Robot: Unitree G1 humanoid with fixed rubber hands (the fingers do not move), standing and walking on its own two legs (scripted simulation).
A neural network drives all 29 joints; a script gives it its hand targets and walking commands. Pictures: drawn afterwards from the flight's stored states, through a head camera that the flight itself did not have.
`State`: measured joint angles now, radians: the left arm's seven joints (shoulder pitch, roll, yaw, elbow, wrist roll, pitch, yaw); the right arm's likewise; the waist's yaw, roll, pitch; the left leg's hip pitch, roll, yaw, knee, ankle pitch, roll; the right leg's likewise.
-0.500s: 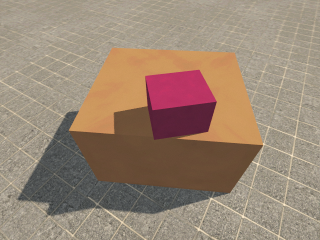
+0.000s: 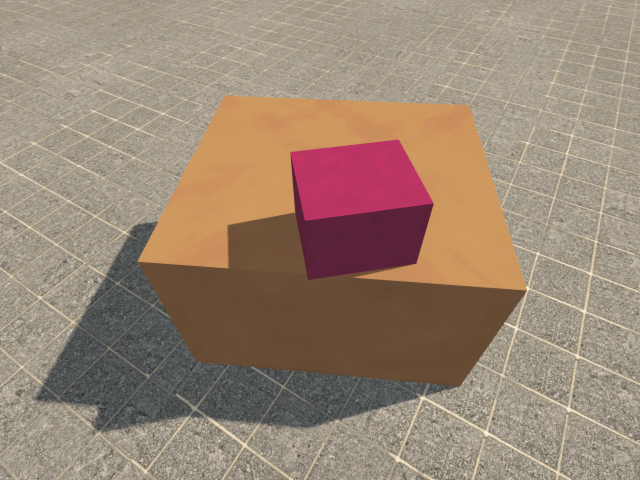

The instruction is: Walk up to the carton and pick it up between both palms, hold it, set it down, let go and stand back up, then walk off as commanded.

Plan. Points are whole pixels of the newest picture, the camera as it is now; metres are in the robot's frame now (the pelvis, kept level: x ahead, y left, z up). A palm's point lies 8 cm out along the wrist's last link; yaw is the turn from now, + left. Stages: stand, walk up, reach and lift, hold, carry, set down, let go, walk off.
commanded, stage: stand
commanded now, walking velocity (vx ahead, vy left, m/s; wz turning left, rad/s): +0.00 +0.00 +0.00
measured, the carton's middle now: (354, 208) +0.69 -0.05 -0.14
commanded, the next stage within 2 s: none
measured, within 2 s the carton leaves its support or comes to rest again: neither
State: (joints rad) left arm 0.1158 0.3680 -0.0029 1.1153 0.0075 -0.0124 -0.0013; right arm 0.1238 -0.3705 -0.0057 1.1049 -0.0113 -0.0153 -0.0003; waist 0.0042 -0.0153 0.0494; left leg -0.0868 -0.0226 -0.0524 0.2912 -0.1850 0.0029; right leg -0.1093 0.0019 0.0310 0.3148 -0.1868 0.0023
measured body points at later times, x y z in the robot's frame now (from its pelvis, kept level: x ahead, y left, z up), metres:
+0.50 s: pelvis +0.00 +0.00 +0.00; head +0.02 +0.01 +0.45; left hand +0.07 +0.31 -0.13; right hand +0.07 -0.31 -0.13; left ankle -0.02 +0.12 -0.75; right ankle -0.01 -0.12 -0.75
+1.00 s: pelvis +0.00 +0.00 +0.00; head +0.02 +0.01 +0.45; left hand +0.07 +0.31 -0.13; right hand +0.07 -0.31 -0.13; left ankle -0.02 +0.12 -0.75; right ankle -0.01 -0.12 -0.75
